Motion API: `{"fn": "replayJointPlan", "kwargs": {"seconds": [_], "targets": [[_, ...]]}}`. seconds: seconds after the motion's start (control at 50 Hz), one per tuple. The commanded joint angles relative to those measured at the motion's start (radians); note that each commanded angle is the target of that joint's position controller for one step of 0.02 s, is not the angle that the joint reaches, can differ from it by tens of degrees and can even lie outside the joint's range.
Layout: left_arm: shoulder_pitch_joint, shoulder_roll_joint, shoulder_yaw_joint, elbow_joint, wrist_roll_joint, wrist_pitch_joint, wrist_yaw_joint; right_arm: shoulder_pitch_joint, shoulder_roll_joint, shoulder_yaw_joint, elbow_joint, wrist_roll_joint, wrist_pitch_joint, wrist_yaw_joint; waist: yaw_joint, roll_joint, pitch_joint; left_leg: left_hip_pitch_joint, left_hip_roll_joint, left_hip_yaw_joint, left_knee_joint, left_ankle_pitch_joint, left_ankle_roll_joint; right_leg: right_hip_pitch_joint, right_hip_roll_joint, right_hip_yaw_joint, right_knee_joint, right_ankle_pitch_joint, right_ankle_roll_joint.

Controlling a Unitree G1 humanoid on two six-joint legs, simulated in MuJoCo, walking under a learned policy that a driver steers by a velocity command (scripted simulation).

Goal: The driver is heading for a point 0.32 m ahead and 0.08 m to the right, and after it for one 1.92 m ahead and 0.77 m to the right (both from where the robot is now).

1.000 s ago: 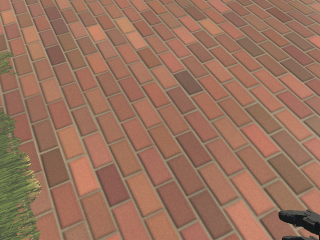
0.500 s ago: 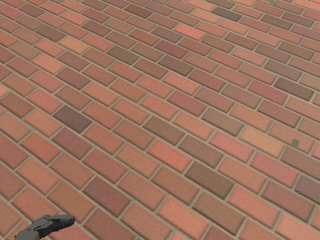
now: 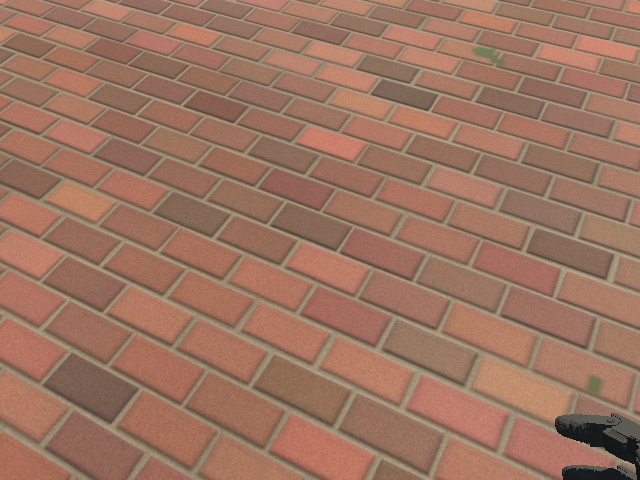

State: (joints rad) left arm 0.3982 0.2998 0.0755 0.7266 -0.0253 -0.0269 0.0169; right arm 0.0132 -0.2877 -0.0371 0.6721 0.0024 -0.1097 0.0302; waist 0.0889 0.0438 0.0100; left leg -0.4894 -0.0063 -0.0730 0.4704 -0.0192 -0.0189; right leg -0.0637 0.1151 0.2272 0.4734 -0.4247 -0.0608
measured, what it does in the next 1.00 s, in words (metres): walks ahead: left foot, then right foot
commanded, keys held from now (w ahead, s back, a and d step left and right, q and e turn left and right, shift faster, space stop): w+e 0.08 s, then w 0.92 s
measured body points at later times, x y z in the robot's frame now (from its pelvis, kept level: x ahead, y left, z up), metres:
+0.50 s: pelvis +0.26 -0.03 +0.00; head +0.29 -0.05 +0.45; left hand +0.54 +0.14 -0.06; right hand +0.19 -0.32 -0.13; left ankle +0.14 +0.13 -0.73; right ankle +0.36 -0.16 -0.73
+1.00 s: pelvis +0.53 -0.07 +0.00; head +0.57 -0.08 +0.45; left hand +0.57 +0.21 -0.13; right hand +0.73 -0.33 -0.08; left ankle +0.71 +0.02 -0.72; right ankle +0.36 -0.16 -0.73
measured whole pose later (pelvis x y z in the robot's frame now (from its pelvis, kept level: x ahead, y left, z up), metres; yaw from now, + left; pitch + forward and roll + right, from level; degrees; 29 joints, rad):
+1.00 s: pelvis +0.53 -0.07 +0.00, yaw -9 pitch +2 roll -2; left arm 0.40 0.29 0.06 0.87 -0.02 -0.05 0.00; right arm 0.02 -0.26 -0.02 0.73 0.01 -0.08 0.05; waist 0.08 0.04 0.02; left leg -0.55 0.05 0.00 0.51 -0.01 0.04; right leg 0.08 0.04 -0.03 0.25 -0.37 -0.01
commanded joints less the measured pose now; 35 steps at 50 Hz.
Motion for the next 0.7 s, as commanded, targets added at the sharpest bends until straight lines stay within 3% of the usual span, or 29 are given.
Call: {"fn": "replayJointPlan", "kwargs": {"seconds": [0.02, 0.04, 0.06, 0.08, 0.1, 0.12, 0.14, 0.18, 0.24, 0.3, 0.36, 0.42, 0.46, 0.48, 0.5, 0.52, 0.54, 0.56, 0.58, 0.6, 0.62, 0.64, 0.7], "targets": [[-0.057, 0.071, 0.010, -0.075, 0.012, -0.009, -0.001, 0.211, -0.191, -0.076, -0.030, -0.018, -0.027, -0.016, -0.173, -0.114, -0.177, 0.465, 0.127, -0.087, -0.004, -0.047, 0.103, -0.175, -0.151, 0.131, 0.255, 0.382, -0.062], [0.065, 0.013, -0.009, -0.095, -0.009, -0.016, 0.000, 0.343, -0.277, -0.099, -0.004, -0.035, -0.016, -0.021, -0.158, 0.151, -0.345, 0.849, 0.365, -0.487, -0.047, -0.226, 0.264, -0.515, -0.008, -0.021, 0.607, 0.050, 0.022], [0.088, 0.077, -0.005, -0.094, -0.015, -0.022, 0.002, 0.360, -0.221, -0.089, 0.006, -0.006, -0.007, -0.011, -0.154, 0.247, -0.344, 0.872, 0.443, -0.741, -0.143, -0.463, 0.294, -0.685, -0.052, -0.030, 0.776, -0.171, 0.040], [0.000, 0.153, 0.016, -0.088, -0.016, -0.017, 0.001, 0.311, -0.145, -0.069, -0.006, 0.002, 0.000, -0.016, -0.174, 0.125, -0.196, 0.746, 0.405, -0.613, -0.169, -0.540, 0.248, -0.741, -0.105, -0.028, 0.844, -0.085, 0.049], [-0.073, 0.157, 0.018, -0.099, -0.004, -0.012, 0.002, 0.266, -0.120, -0.059, -0.009, -0.005, 0.008, -0.019, -0.169, 0.050, -0.103, 0.613, 0.357, -0.474, -0.183, -0.454, 0.214, -0.721, -0.136, -0.071, 0.837, -0.010, 0.053], [-0.115, 0.137, 0.017, -0.110, 0.007, -0.014, 0.000, 0.233, -0.101, -0.050, 0.002, -0.011, 0.013, -0.018, -0.149, 0.029, -0.032, 0.494, 0.312, -0.373, -0.211, -0.347, 0.207, -0.696, -0.158, -0.080, 0.788, 0.040, 0.053], [-0.122, 0.113, 0.017, -0.111, 0.008, -0.013, -0.005, 0.219, -0.082, -0.041, 0.010, -0.019, 0.011, -0.018, -0.126, 0.038, 0.001, 0.415, 0.274, -0.295, -0.241, -0.277, 0.199, -0.655, -0.181, -0.081, 0.744, 0.072, 0.048], [-0.099, 0.068, 0.007, -0.102, -0.001, -0.008, -0.011, 0.213, -0.077, -0.041, 0.028, -0.013, 0.001, -0.014, -0.100, 0.074, 0.010, 0.346, 0.246, -0.205, -0.283, -0.178, 0.212, -0.594, -0.195, -0.101, 0.672, 0.089, 0.048], [-0.161, 0.038, -0.007, -0.118, 0.015, -0.011, -0.014, 0.232, -0.121, -0.054, 0.059, -0.001, -0.007, -0.013, -0.100, 0.044, 0.016, 0.355, 0.255, -0.120, -0.320, -0.033, 0.241, -0.620, -0.207, -0.123, 0.518, 0.174, 0.057], [-0.248, 0.020, -0.022, -0.130, 0.019, -0.028, -0.031, 0.246, -0.148, -0.058, 0.079, 0.010, 0.002, -0.015, -0.124, 0.025, 0.018, 0.361, 0.227, -0.024, -0.331, 0.037, 0.224, -0.575, -0.213, -0.170, 0.317, 0.336, 0.059], [-0.348, 0.018, -0.028, -0.150, 0.011, -0.039, -0.046, 0.304, -0.172, -0.061, 0.109, 0.021, 0.015, -0.017, -0.162, 0.029, 0.032, 0.373, 0.224, 0.020, -0.325, 0.036, 0.205, -0.509, -0.188, -0.211, 0.177, 0.419, 0.058], [-0.403, 0.041, -0.022, -0.174, 0.005, -0.042, -0.055, 0.347, -0.191, -0.064, 0.140, 0.031, 0.031, -0.019, -0.163, 0.043, 0.049, 0.452, 0.268, 0.010, -0.296, 0.063, 0.188, -0.495, -0.172, -0.216, 0.098, 0.370, 0.031], [-0.365, 0.067, -0.009, -0.168, 0.010, -0.044, -0.057, 0.342, -0.206, -0.067, 0.151, 0.035, 0.044, -0.023, -0.120, 0.053, 0.024, 0.487, 0.276, 0.025, -0.219, 0.217, 0.166, -0.399, -0.143, -0.242, 0.046, 0.320, 0.000], [-0.269, 0.094, 0.008, -0.139, 0.016, -0.044, -0.053, 0.331, -0.203, -0.063, 0.154, 0.038, 0.049, -0.026, -0.059, 0.044, -0.034, 0.471, 0.245, 0.068, -0.099, 0.365, 0.142, -0.247, -0.115, -0.268, 0.004, 0.336, -0.024], [-0.119, 0.143, 0.034, -0.092, 0.020, -0.041, -0.044, 0.340, -0.174, -0.050, 0.152, 0.030, 0.049, -0.030, 0.008, 0.024, -0.132, 0.388, 0.196, 0.113, 0.091, 0.390, 0.109, -0.018, -0.118, -0.259, 0.010, 0.346, -0.053], [0.062, 0.231, 0.056, -0.065, 0.027, -0.032, -0.027, 0.344, -0.105, -0.021, 0.118, -0.009, 0.043, -0.031, 0.065, -0.140, -0.284, 0.160, 0.132, 0.155, 0.440, 0.044, 0.063, 0.279, -0.347, 0.015, 0.039, 0.387, -0.127], [0.059, 0.278, 0.057, -0.058, 0.024, -0.031, -0.033, 0.441, -0.026, 0.004, 0.102, 0.002, 0.022, -0.025, -0.010, -0.358, -0.384, -0.162, -0.023, 0.070, 0.713, -0.561, 0.026, 0.467, -0.512, 0.460, -0.112, 0.151, -0.274], [0.031, 0.180, 0.033, -0.065, 0.014, -0.036, -0.037, 0.357, -0.142, -0.024, 0.109, 0.027, 0.008, -0.019, 0.026, -0.221, -0.293, -0.275, 0.035, -0.015, 0.805, -0.550, 0.035, 0.397, -0.481, 0.438, -0.162, 0.040, -0.241], [-0.031, 0.147, 0.019, -0.067, 0.012, -0.041, -0.037, 0.277, -0.165, -0.033, 0.081, 0.041, -0.001, -0.016, 0.011, -0.192, -0.166, -0.316, 0.077, 0.004, 0.792, -0.452, 0.050, 0.280, -0.444, 0.295, -0.177, 0.095, -0.205], [-0.090, 0.123, 0.010, -0.070, 0.018, -0.045, -0.040, 0.248, -0.148, -0.030, 0.083, 0.031, -0.001, -0.020, -0.020, -0.120, -0.108, -0.277, 0.115, 0.017, 0.748, -0.365, 0.046, 0.160, -0.402, 0.198, -0.197, 0.198, -0.188], [-0.135, 0.094, 0.002, -0.072, 0.025, -0.047, -0.043, 0.238, -0.136, -0.032, 0.085, 0.012, 0.005, -0.023, -0.049, -0.101, -0.055, -0.239, 0.137, 0.018, 0.693, -0.305, 0.040, 0.064, -0.362, 0.124, -0.231, 0.283, -0.175], [-0.157, 0.091, 0.001, -0.072, 0.034, -0.052, -0.043, 0.266, -0.122, -0.031, 0.088, 0.012, 0.014, -0.019, -0.083, -0.147, -0.055, -0.177, 0.154, 0.009, 0.673, -0.269, 0.030, -0.003, -0.355, 0.091, -0.258, 0.345, -0.182], [-0.164, 0.097, 0.006, -0.046, 0.026, -0.071, -0.040, 0.260, -0.086, -0.026, 0.092, 0.007, 0.039, -0.020, -0.110, -0.116, -0.026, -0.152, 0.158, 0.020, 0.590, -0.208, 0.001, -0.083, -0.335, -0.006, -0.319, 0.444, -0.196]]}}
